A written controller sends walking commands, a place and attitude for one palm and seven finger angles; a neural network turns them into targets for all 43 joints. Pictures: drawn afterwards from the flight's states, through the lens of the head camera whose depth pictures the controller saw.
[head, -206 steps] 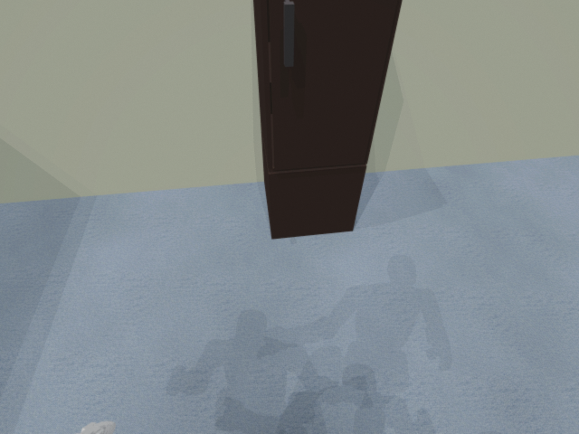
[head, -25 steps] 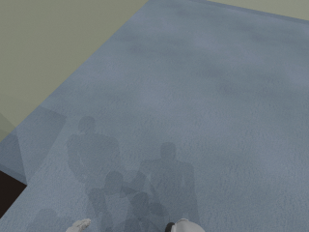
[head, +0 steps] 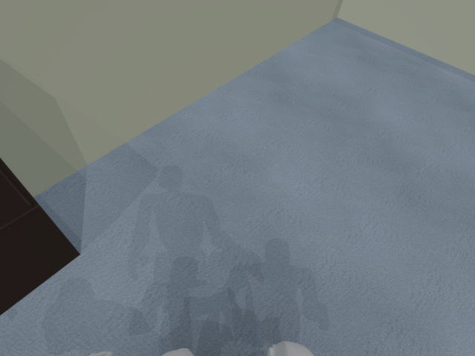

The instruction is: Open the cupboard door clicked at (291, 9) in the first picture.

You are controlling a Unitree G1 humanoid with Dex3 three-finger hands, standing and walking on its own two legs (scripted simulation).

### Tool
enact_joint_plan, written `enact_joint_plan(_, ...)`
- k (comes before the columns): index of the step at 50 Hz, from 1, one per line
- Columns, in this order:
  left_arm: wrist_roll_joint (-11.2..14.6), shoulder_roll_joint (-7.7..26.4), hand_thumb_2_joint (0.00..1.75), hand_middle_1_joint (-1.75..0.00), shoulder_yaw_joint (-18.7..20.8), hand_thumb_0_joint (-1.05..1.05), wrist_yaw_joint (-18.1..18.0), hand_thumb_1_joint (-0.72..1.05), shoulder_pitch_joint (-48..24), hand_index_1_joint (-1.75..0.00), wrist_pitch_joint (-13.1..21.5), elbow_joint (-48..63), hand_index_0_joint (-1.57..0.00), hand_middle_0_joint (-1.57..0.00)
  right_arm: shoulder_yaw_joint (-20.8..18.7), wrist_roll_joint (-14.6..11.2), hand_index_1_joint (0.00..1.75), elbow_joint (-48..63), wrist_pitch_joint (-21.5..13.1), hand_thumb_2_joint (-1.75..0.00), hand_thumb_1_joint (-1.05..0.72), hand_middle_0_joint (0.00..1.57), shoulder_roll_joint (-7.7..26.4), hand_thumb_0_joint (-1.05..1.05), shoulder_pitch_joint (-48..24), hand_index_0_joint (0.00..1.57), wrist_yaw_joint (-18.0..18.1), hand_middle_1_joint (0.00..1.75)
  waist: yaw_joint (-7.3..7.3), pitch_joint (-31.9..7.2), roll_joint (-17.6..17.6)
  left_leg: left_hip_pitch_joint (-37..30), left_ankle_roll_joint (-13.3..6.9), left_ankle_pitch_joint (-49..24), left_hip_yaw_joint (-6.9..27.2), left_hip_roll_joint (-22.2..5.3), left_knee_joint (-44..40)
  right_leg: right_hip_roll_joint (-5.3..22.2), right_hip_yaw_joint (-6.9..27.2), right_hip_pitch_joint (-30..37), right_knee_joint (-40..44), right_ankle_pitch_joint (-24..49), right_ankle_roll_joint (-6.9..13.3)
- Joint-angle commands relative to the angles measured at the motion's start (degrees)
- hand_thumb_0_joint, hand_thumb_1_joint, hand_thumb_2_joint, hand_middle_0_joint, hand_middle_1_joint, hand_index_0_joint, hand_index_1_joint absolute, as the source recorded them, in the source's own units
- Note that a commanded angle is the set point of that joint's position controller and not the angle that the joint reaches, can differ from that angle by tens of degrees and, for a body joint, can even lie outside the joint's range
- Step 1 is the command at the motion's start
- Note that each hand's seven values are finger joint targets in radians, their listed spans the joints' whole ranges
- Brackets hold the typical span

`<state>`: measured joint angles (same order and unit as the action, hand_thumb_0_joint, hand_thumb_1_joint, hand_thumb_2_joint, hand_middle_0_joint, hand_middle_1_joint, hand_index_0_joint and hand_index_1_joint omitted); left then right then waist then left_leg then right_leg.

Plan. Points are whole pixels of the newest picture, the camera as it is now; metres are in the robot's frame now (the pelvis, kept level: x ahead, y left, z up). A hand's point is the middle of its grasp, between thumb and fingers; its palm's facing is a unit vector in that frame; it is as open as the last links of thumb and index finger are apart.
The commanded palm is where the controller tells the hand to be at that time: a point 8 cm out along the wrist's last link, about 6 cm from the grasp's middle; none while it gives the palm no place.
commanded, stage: turn to face it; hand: left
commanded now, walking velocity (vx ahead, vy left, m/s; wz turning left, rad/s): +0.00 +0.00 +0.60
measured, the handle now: out of the picture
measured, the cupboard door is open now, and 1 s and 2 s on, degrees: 0 0 0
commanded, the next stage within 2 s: take the last steps up to it in 1.32 s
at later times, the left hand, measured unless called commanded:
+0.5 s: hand out of the picture +0.04 +0.16 -0.13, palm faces +0.32 -0.91 -0.28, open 7.4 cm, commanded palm none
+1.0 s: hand out of the picture -0.09 +0.20 -0.15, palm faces +0.60 -0.75 -0.28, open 7.4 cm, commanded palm none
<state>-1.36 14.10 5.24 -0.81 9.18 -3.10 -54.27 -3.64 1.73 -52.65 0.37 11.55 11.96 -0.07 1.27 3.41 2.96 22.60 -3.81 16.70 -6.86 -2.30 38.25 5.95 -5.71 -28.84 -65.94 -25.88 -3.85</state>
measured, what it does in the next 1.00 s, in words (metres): steps on the spot, turning left: right foot, then left foot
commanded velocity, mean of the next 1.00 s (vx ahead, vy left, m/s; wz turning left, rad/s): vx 0.00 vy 0.00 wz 0.58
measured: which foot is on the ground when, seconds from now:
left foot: down 0.00-0.38, up 0.40-0.76, down 0.78-1.00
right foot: up 0.00-0.36, down 0.38-0.78, up 0.80-1.00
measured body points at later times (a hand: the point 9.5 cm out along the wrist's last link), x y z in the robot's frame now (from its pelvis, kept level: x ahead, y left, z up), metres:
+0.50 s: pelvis +0.01 -0.06 +0.01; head +0.03 -0.08 +0.46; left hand +0.03 +0.20 -0.11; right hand +0.15 -0.30 -0.14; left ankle -0.01 +0.06 -0.65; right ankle +0.03 -0.17 -0.72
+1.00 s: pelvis -0.02 -0.03 +0.01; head +0.01 +0.00 +0.46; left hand -0.12 +0.24 -0.13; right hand +0.22 -0.18 -0.12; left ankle -0.06 +0.06 -0.72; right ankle +0.07 -0.16 -0.66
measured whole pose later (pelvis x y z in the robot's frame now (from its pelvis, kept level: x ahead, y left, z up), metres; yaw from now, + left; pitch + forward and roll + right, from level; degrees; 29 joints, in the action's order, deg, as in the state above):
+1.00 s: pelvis -0.02 -0.03 +0.01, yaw +35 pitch +0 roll -1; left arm -0.8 16.1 4.6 -0.6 11.5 -3.4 -52.2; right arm -3.1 1.4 -51.7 1.8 12.7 8.1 -0.8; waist -0.5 4.6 1.2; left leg 15.9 -1.8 13.9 -0.1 0.8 29.5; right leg 5.8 -2.3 -26.5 -57.5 -25.2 -5.1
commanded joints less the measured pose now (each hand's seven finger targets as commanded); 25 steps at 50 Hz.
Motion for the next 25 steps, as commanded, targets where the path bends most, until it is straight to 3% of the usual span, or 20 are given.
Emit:
enact_joint_plan(1, 0.26, 2.83, 0.90, -0.30, 0.54, 0.00, 0.36, 0.90, 1.73, -0.30, 1.61, 4.27, -0.20, -0.20, -1.96, -0.47, 0.30, 3.21, -1.43, -0.90, -0.90, 0.20, 10.30, 0.00, 1.79, 0.20, 1.17, 0.30, -0.55, -8.90, -9.71, -13.80, -4.23, -22.74, 17.71, -12.36, -19.31, 0.81, 5.12, -4.76, -1.63, 5.55, -1.50)
enact_joint_plan(3, 0.47, 3.01, 0.90, -0.30, 0.36, 0.00, 0.10, 0.90, 1.03, -0.30, 1.44, 4.63, -0.20, -0.20, -2.23, -0.52, 0.30, 2.66, -1.20, -0.90, -0.90, 0.20, 10.70, 0.00, 3.15, 0.20, 1.10, 0.30, 0.14, -8.93, -7.81, -15.99, -5.43, -24.14, 19.30, -12.61, -19.26, 0.26, 5.24, -4.20, 2.42, 4.30, -1.84)
enact_joint_plan(10, 0.76, 3.08, 0.90, -0.30, 0.09, 0.00, -0.27, 0.90, -1.22, -0.30, 1.50, 6.26, -0.20, -0.20, -3.33, -0.33, 0.30, 1.94, 0.14, -0.90, -0.90, 0.20, 12.29, 0.00, 3.26, 0.20, 0.55, 0.30, 1.59, -7.57, -10.27, -16.12, -6.39, -19.64, 24.18, -11.74, -19.16, -1.91, 5.16, -0.56, 13.44, 0.55, -1.73)
enact_joint_plan(14, 1.14, 3.20, 0.90, -0.30, -0.31, 0.00, -0.63, 0.90, 1.19, -0.30, 1.95, 6.60, -0.20, -0.20, -3.79, -0.30, 0.30, 2.62, 0.77, -0.90, -0.90, 0.20, 12.84, 0.00, 1.07, 0.20, 0.30, 0.30, 0.69, -8.51, -11.96, -13.05, -6.02, -23.08, 27.00, -10.17, -16.71, -4.10, 4.91, 6.86, 23.92, 0.43, -0.70)
enact_joint_plan(16, 1.36, 3.66, 0.90, -0.30, -0.12, 0.00, -0.83, 0.90, 5.04, -0.30, 2.23, 5.85, -0.20, -0.20, -3.98, -0.53, 0.30, 3.43, 1.08, -0.90, -0.90, 0.20, 12.63, 0.00, -1.24, 0.20, 0.07, 0.30, -1.25, -8.97, -12.02, -7.98, -4.04, -20.18, 26.94, -7.88, -15.01, -4.91, 4.00, 14.74, 33.19, 6.31, -0.17)
enact_joint_plan(17, 1.23, 4.70, 0.90, -0.30, 0.17, 0.00, -1.01, 0.90, 7.77, -0.30, 2.63, 5.44, -0.20, -0.20, -3.92, -0.87, 0.30, 3.96, 1.22, -0.90, -0.90, 0.20, 11.74, 0.00, -2.62, 0.20, -0.10, 0.30, -2.92, -9.15, -9.77, -2.71, -1.64, -15.03, 25.48, -5.59, -12.00, -3.60, 4.40, 21.72, 42.36, 11.72, 0.33)
enact_joint_plan(18, 0.28, 9.26, 0.90, -0.30, 0.98, 0.00, -1.44, 0.90, 9.44, -0.30, 3.16, 5.67, -0.20, -0.20, -3.54, -1.42, 0.30, 5.00, 1.43, -0.90, -0.90, 0.20, 8.09, 0.00, -2.06, 0.20, -0.53, 0.30, -3.75, -8.62, 3.50, 8.53, 2.85, -1.25, 19.11, 0.84, -1.40, 8.00, 15.59, 29.35, 51.74, 7.12, 3.89)
enact_joint_plan(19, -0.30, 13.95, 0.90, -0.30, 1.36, 0.00, -1.57, 0.90, 7.19, -0.30, 3.19, 7.10, -0.20, -0.20, -3.07, -1.02, 0.30, 6.61, 1.42, -0.90, -0.90, 0.20, 5.72, 0.00, -1.70, 0.20, -0.70, 0.30, -3.14, -5.82, 16.30, 16.01, 6.92, 14.80, 9.32, 7.53, 12.90, 22.31, 28.31, 26.28, 54.29, 11.58, 10.16)
enact_joint_plan(20, 0.25, 12.09, 0.90, -0.30, 1.16, 0.00, -1.71, 0.90, 4.93, -0.30, 3.16, 8.16, -0.20, -0.20, -3.79, -0.21, 0.30, 6.07, 1.96, -0.90, -0.90, 0.20, 9.32, 0.00, -2.63, 0.20, -0.77, 0.30, -2.84, -4.86, 10.74, 12.67, 5.86, 14.14, 12.06, 3.65, 22.57, 22.46, 24.41, 18.39, 53.75, 10.00, 11.85)
enact_joint_plan(21, 0.23, 10.61, 0.90, -0.30, 0.69, 0.00, -1.60, 0.90, 1.59, -0.30, 3.16, 8.73, -0.20, -0.20, -3.92, -0.21, 0.30, 5.10, 2.62, -0.90, -0.90, 0.20, 8.23, 0.00, -3.25, 0.20, -1.11, 0.30, -1.04, -1.58, 9.22, 12.02, 6.03, 11.10, 11.59, 2.78, 28.15, 18.43, 21.34, 13.26, 53.50, 8.50, 10.57)
enact_joint_plan(22, 0.22, 8.41, 0.90, -0.30, 0.07, 0.00, -1.40, 0.90, -1.41, -0.30, 3.34, 9.10, -0.20, -0.20, -3.74, -0.15, 0.30, 3.97, 2.78, -0.90, -0.90, 0.20, 8.21, 0.00, -1.99, 0.20, -1.44, 0.30, 0.39, 0.63, 7.79, 12.49, 6.50, 7.13, 10.44, 1.42, 31.38, 15.50, 15.43, 12.63, 52.13, 11.48, 9.76)
enact_joint_plan(23, 0.15, 6.77, 0.90, -0.30, -0.51, 0.00, -1.28, 0.90, -2.08, -0.30, 3.58, 9.10, -0.20, -0.20, -3.56, -0.15, 0.30, 3.36, 2.78, -0.90, -0.90, 0.20, 7.75, 0.00, -1.51, 0.20, -1.73, 0.30, 0.89, 1.46, 6.49, 12.35, 7.16, 4.47, 9.14, 0.75, 32.48, 13.10, 10.55, 13.14, 50.03, 17.01, 9.18)
enact_joint_plan(24, 0.01, 6.09, 0.90, -0.30, -0.66, 0.00, -1.32, 0.90, -1.39, -0.30, 3.74, 8.93, -0.20, -0.20, -3.33, -0.41, 0.30, 3.08, 2.72, -0.90, -0.90, 0.20, 7.02, 0.00, -1.05, 0.20, -1.91, 0.30, 1.06, 0.72, 6.08, 12.11, 7.61, 3.89, 8.21, 0.71, 31.60, 12.19, 7.77, 14.91, 48.53, 22.73, 8.82)
enact_joint_plan(25, -0.05, 6.42, 0.90, -0.30, -0.70, 0.00, -1.30, 0.90, 0.18, -0.30, 3.87, 8.68, -0.20, -0.20, -3.07, -0.45, 0.30, 3.06, 2.78, -0.90, -0.90, 0.20, 6.61, 0.00, -1.41, 0.20, -1.94, 0.30, 0.28, 0.08, 7.22, 11.79, 8.09, 3.90, 7.33, 0.61, 30.19, 11.96, 6.06, 17.19, 47.55, 26.38, 8.81)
